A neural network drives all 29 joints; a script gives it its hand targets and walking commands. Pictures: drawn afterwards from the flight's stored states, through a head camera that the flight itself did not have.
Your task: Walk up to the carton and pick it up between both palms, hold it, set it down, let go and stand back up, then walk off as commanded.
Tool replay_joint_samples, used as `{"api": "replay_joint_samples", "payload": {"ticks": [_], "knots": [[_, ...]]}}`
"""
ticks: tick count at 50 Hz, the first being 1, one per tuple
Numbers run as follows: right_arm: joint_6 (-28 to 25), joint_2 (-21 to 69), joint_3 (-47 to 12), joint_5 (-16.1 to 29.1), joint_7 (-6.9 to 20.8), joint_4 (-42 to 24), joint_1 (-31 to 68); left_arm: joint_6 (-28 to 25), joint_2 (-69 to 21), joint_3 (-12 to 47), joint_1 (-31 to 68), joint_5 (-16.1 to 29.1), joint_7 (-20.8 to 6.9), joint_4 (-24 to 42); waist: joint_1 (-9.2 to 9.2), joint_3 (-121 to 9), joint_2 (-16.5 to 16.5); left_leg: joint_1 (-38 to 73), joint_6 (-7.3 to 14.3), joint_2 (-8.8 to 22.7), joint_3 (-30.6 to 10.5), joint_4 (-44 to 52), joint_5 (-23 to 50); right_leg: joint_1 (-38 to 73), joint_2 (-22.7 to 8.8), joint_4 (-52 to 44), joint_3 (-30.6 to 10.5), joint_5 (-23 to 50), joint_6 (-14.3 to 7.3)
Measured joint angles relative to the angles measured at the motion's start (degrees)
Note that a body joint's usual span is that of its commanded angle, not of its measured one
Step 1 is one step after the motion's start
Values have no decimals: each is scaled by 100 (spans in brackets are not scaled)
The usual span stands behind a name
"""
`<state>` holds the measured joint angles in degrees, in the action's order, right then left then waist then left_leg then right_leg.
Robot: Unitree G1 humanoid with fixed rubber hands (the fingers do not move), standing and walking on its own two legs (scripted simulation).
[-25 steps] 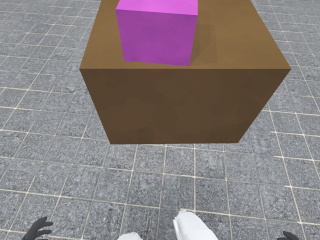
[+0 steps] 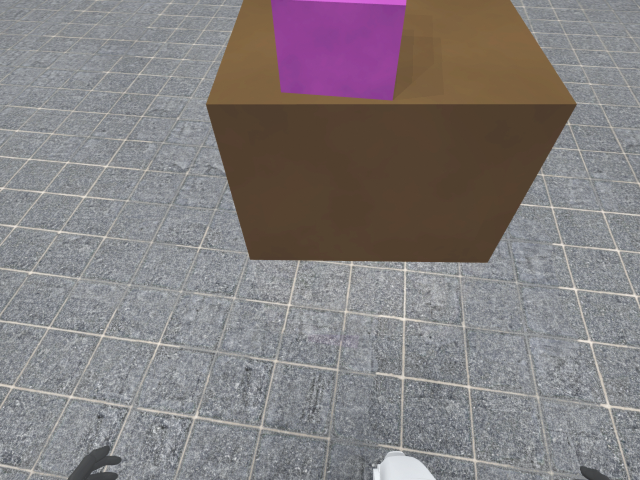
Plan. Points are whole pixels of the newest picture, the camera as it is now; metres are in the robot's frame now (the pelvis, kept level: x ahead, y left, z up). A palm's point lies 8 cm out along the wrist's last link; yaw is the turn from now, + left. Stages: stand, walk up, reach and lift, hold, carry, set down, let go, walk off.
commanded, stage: walk off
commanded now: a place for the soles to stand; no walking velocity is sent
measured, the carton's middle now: (344, 24) +1.12 -0.04 +0.03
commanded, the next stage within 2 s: stand in 0.98 s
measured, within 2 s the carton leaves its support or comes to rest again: neither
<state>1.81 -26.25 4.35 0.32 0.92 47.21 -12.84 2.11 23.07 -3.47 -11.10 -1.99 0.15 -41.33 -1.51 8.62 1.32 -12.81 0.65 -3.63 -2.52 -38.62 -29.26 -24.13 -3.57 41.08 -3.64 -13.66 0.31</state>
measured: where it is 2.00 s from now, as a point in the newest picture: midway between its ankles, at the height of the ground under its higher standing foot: outside the picture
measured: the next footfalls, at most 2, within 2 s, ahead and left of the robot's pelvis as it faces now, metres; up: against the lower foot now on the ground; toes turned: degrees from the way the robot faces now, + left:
right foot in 0.28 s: -0.02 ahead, -0.12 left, +0.00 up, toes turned -1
left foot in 0.58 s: +0.02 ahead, +0.11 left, +0.00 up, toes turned +0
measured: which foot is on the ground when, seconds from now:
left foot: down 0.00-0.30, up 0.32-0.56, down 0.58-1.00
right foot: down 0.00-0.02, up 0.04-0.26, down 0.28-0.60, up 0.62-0.76, down 0.78-1.00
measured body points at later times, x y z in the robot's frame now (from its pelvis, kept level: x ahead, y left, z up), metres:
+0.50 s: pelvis -0.08 -0.02 +0.02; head -0.06 -0.03 +0.47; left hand -0.06 +0.30 -0.09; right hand +0.00 -0.35 -0.10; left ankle -0.07 +0.13 -0.68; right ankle -0.06 -0.12 -0.71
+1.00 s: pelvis -0.04 -0.03 +0.01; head +0.00 -0.05 +0.46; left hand +0.06 +0.27 -0.10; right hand +0.04 -0.36 -0.12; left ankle -0.03 +0.10 -0.71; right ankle +0.01 -0.15 -0.72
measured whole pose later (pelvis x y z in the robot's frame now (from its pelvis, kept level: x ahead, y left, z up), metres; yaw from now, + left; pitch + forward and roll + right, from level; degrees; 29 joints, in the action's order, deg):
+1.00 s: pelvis -0.04 -0.03 +0.01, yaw +0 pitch -3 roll +1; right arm -0.6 -23.4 3.4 -0.5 0.7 53.2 -10.6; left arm -2.4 20.5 -1.9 -10.2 -0.9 -0.9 -49.4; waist -0.7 8.0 -0.2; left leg -15.1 1.5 0.2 0.4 -37.0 -24.4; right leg -19.4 -1.2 37.8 -0.2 -15.4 -0.6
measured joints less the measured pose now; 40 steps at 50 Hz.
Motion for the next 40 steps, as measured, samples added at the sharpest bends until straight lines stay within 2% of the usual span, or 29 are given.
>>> {"api": "replay_joint_samples", "payload": {"ticks": [1, 2, 4, 6, 8, 10, 14, 15, 18, 21, 24, 27, 29, 30, 33, 35, 37, 39, 40], "knots": [[-41, 43, 28, -44, -14, 93, -18, 33, 17, -27, 24, 40, 0, -114, 41, -17, 59, -17, 9, -33, 17, 172, 504, -88, 13, 147, -90, -282, -24], [-65, 86, 28, -82, -19, 167, -39, 63, 9, -68, 21, 80, 16, -244, 77, -36, 66, -108, -9, -21, 18, 103, 825, -171, 172, 406, -282, -734, -48], [-88, 191, -3, -134, -45, 217, -97, 95, 18, -149, -84, 145, 33, -413, 176, -84, 45, -240, -47, 68, -27, 10, 1048, -366, 568, 1242, -570, -1161, -119], [-118, 297, -15, -137, -75, 190, -149, 63, 81, -207, -236, 173, -8, -516, 252, -86, 43, -314, -53, 161, -71, 3, 1112, -467, 799, 2048, -603, -1250, -81], [-120, 337, -25, -149, -88, 193, -167, 45, 129, -219, -398, 194, -70, -636, 247, -107, 13, -364, -57, 261, -61, 25, 1166, -367, 850, 2346, -494, -1254, -39], [-115, 337, -17, -168, -83, 225, -166, 39, 140, -209, -590, 208, -134, -745, 211, -178, -43, -392, -73, 355, -21, 77, 1225, -14, 736, 1915, -254, -1445, -6], [-70, 313, 8, -226, -65, 234, -131, 8, 115, -305, -882, 214, -158, -884, 7, -293, -105, -506, -146, 514, 137, 8, 1223, 1069, 487, -104, 230, -1309, -131], [-46, 299, 15, -201, -70, 260, -88, -14, 79, -317, -889, 177, -136, -920, -39, -272, -163, -587, -128, 525, 67, -151, 926, 1041, 536, -176, 260, -1013, -193], [-63, 277, 52, -76, -101, 349, -94, -136, -42, -196, -867, 76, -123, -1036, -143, -326, -192, -956, -35, 94, -437, -1088, 331, 926, 465, -203, 322, -660, -282], [-188, 237, 49, -39, -58, 402, -184, -223, -165, -115, -842, 68, -144, -1008, -224, -343, -145, -1022, -40, 3, -249, -1542, 355, 1025, 321, -508, 338, -484, -287], [-242, 198, 32, -76, -1, 477, -263, -283, -224, -82, -847, 56, -170, -904, -263, -405, -77, -753, -42, 128, 0, -1148, 341, 1091, 235, -728, 342, -375, -262], [-288, 194, 37, -85, 5, 558, -274, -253, -206, -85, -816, 40, -201, -826, -253, -449, 10, -223, 40, 249, 238, -116, 429, 1062, 176, -729, 350, -383, -226], [-361, 171, 52, -95, -30, 530, -279, -205, -175, -69, -805, 28, -209, -786, -177, -458, 19, 254, 125, 256, 329, 863, 747, 933, 162, -474, 370, -523, -183], [-414, 198, 66, -104, -57, 521, -249, -178, -140, -74, -766, 45, -206, -799, -124, -412, 95, 273, 79, 197, 339, 953, 1085, 822, 128, -223, 304, -647, -208], [-533, 262, 43, -131, -53, 492, -304, -123, -116, -141, -625, 73, -173, -854, 75, -389, 113, 128, -85, 219, 238, 622, 1138, 355, 361, 864, 19, -1148, -229], [-533, 271, 13, -150, -56, 529, -375, -190, -103, -169, -556, 90, -197, -835, 132, -384, 46, 145, -85, 310, 167, 556, 1017, 180, 359, 1046, 132, -1270, -210], [-483, 241, -19, -153, -56, 553, -397, -260, -96, -177, -491, 119, -212, -800, 154, -330, -73, 166, -95, 444, 130, 452, 901, 211, 300, 611, 295, -1197, -165], [-409, 233, -80, -122, -50, 553, -372, -336, -31, -173, -446, 109, -198, -729, 125, -259, -104, 135, -192, 546, 150, 224, 741, 427, 263, -259, 338, -578, -165], [-358, 223, -110, -101, -39, 575, -317, -375, -12, -161, -395, 100, -168, -720, 111, -205, -149, 70, -182, 610, 138, 8, 620, 437, 306, -336, 377, -121, -151]]}}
